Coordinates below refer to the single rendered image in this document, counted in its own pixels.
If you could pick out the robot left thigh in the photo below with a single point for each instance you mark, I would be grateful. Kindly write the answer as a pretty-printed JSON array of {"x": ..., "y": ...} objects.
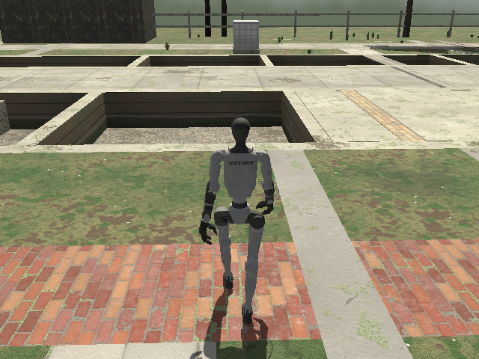
[{"x": 221, "y": 218}]

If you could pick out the robot torso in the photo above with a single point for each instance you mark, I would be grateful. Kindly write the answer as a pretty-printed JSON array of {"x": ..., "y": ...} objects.
[{"x": 240, "y": 173}]

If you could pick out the left robot hand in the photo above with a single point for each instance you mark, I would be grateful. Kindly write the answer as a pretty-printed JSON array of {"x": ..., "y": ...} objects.
[{"x": 202, "y": 230}]

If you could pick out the left robot upper arm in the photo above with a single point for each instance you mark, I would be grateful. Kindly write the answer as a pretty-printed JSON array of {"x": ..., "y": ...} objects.
[{"x": 216, "y": 158}]

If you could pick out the right robot upper arm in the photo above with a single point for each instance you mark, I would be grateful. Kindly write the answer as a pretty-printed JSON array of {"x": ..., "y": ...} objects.
[{"x": 266, "y": 170}]

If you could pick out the robot right forearm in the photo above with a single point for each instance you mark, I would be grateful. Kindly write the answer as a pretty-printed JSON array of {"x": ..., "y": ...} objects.
[{"x": 269, "y": 194}]

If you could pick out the robot left forearm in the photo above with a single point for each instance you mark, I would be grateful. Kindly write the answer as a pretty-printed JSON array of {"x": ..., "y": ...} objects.
[{"x": 208, "y": 205}]

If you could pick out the right robot hand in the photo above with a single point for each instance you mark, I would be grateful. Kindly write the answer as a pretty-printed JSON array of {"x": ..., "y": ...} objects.
[{"x": 263, "y": 204}]

